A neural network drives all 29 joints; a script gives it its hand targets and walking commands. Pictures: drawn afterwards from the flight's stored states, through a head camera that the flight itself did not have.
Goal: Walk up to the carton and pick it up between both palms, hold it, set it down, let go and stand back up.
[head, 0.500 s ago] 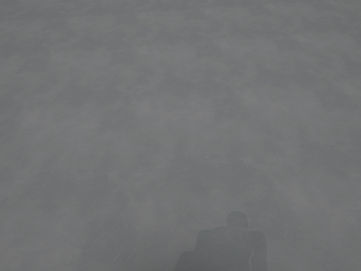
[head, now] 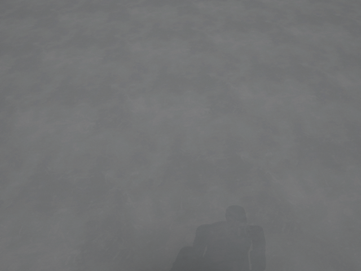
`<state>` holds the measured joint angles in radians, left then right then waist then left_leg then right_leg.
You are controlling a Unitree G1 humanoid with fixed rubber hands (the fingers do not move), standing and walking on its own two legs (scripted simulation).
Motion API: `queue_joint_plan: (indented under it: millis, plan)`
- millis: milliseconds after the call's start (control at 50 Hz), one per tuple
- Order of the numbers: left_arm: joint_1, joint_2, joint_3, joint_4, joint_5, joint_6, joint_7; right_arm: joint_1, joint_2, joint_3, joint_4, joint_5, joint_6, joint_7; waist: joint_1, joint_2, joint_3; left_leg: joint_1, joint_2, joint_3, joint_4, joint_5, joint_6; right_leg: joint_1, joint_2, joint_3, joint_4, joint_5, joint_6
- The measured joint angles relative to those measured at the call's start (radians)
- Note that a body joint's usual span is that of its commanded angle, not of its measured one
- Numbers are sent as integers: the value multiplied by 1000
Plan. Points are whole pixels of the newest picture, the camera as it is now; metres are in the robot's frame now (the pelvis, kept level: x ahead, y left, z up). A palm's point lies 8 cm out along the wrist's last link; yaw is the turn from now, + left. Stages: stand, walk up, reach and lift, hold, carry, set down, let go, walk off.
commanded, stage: walk up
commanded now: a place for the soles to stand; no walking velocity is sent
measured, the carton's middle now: out of the picture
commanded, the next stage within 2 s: none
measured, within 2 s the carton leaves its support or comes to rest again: neither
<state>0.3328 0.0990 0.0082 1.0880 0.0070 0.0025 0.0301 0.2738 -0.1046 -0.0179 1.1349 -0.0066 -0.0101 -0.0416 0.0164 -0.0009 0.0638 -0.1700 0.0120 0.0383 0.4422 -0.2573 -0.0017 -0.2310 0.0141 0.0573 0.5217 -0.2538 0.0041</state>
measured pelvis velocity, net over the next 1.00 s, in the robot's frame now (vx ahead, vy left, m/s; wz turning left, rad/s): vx -0.14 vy -0.18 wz -0.90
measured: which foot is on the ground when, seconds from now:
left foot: down 0.00-0.30, up 0.32-0.58, down 0.60-1.00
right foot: down 0.00-0.02, up 0.04-0.28, down 0.30-0.62, up 0.64-1.00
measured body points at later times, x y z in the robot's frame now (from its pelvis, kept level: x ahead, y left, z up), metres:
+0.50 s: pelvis -0.06 -0.10 -0.02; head -0.02 -0.14 +0.43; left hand +0.12 +0.13 -0.13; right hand -0.03 -0.39 -0.14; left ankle +0.02 -0.01 -0.68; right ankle -0.03 -0.22 -0.74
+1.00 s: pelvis -0.14 -0.18 -0.01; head -0.13 -0.23 +0.43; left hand +0.16 -0.13 -0.12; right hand -0.34 -0.36 -0.15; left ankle +0.02 -0.05 -0.74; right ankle -0.23 -0.31 -0.73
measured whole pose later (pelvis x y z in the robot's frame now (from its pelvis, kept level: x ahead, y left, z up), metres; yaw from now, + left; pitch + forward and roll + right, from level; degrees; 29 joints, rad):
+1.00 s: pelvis -0.14 -0.18 -0.01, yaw -52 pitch -1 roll +2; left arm 0.13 0.29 0.05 0.80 0.06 0.06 -0.13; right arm 0.41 -0.26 -0.06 0.74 -0.07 -0.06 -0.05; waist -0.04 0.01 0.12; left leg -0.20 0.26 0.29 0.52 -0.24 -0.06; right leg -0.38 -0.11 0.00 0.69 -0.33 0.08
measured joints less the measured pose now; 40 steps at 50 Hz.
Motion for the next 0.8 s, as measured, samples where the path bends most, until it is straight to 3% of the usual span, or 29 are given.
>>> queue_joint_plan:
  millis: [20, 60, 120, 160, 200, 280, 300, 320, 360, 420, 520, 600, 620, 660, 740, 800]
  plan:
    - [-6, 15, 3, -14, 3, 14, -5, -21, -11, -5, -29, -1, -2, -6, 0, -2, 15, -10, 8, 24, 20, -9, 1, -50, 8, 12, 83, 8, 5]
    - [-25, 58, 22, -42, 16, 46, -13, -54, -35, -15, -96, -4, -6, -23, -10, -7, 35, -32, 24, 60, 63, -27, 4, -170, 10, -4, 338, -125, 23]
    - [-56, 135, 60, -90, 38, 87, -30, -94, -74, -28, -182, -10, -1, -49, 0, -13, 54, -30, 52, 117, 95, -45, 1, -294, -35, -39, 637, -239, 74]
    - [-85, 179, 79, -126, 37, 105, -46, -119, -105, -33, -226, -16, -7, -57, 21, -9, 61, -23, 73, 157, 104, -51, -13, -319, -85, -34, 642, -215, 94]
    - [-115, 211, 90, -161, 23, 109, -66, -148, -136, -39, -266, -25, -12, -52, 43, 4, 77, -12, 100, 196, 118, -57, -28, -305, -133, -28, 539, -172, 97]
    - [-143, 259, 93, -203, 10, 93, -100, -190, -172, -42, -323, -34, 4, -42, 59, 41, 75, -19, 183, 246, 221, -113, -53, -191, -160, -52, 289, -87, 61]
    - [-139, 270, 93, -210, 14, 81, -105, -192, -176, -40, -333, -35, 14, -37, 60, 49, 58, -49, 210, 238, 284, -146, -34, -176, -139, -55, 254, -70, 42]
    - [-142, 264, 90, -217, 17, 69, -103, -204, -188, -40, -340, -36, 28, -30, 61, 73, 58, -94, 217, 181, 377, -246, -17, -194, -108, -58, 279, -82, 25]
    - [-135, 237, 71, -237, 19, 57, -94, -226, -205, -38, -360, -17, 53, -18, 65, 98, 69, -195, 133, 32, 560, -404, 4, -219, -59, -43, 296, -84, -1]
    - [-127, 210, 39, -244, 22, 74, -83, -213, -193, -16, -391, -9, 37, -15, 60, 86, 78, -310, 33, -20, 659, -370, 19, -202, -12, -19, 204, -16, -26]
    - [-127, 195, 35, -272, 29, 85, -102, -106, -152, 7, -404, -8, 3, 0, 57, 0, 59, -349, -50, 8, 583, -187, 56, -191, 45, 38, 132, 45, -53]
    - [-155, 183, 34, -296, 37, 105, -114, -13, -145, 3, -405, -4, -6, -12, 12, -31, 27, -218, -65, 6, 291, -36, 69, -217, 98, 52, 182, 30, -56]
    - [-167, 182, 34, -300, 35, 108, -114, 11, -142, 0, -403, -6, -8, -18, -4, -40, 19, -192, -62, 2, 240, -51, 64, -231, 108, 52, 211, 0, -52]
    - [-188, 179, 38, -300, 31, 111, -114, 45, -134, -3, -394, -21, -2, -30, -7, -76, 19, -174, -51, 43, 234, -57, 48, -272, 121, 83, 347, -132, -12]
    - [-213, 178, 43, -298, 57, 111, -129, 93, -148, -15, -381, -33, -13, -46, -34, -61, 20, -113, 12, 96, 137, -5, 29, -370, 77, 74, 682, -131, 55]
    - [-231, 199, 64, -296, 61, 103, -142, 103, -147, -28, -387, -39, -29, -43, -35, -42, 37, -81, 72, 137, 77, 27, 7, -396, -4, 86, 742, -70, 85]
